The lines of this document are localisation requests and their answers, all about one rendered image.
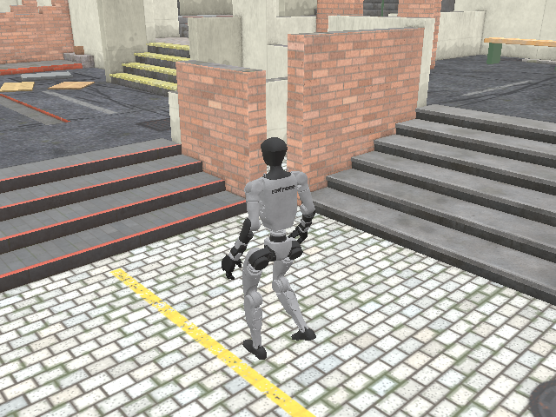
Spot robot left hand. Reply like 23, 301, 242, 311
222, 255, 242, 280

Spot robot right upper arm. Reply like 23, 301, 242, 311
291, 171, 315, 215

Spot robot torso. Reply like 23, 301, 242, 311
258, 169, 297, 261

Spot left robot forearm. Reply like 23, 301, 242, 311
228, 218, 254, 261

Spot left robot thigh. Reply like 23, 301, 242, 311
242, 247, 271, 308

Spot right robot forearm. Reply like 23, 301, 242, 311
298, 211, 315, 233

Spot robot left upper arm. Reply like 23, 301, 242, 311
244, 178, 263, 231

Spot robot right hand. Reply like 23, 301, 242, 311
288, 225, 308, 244

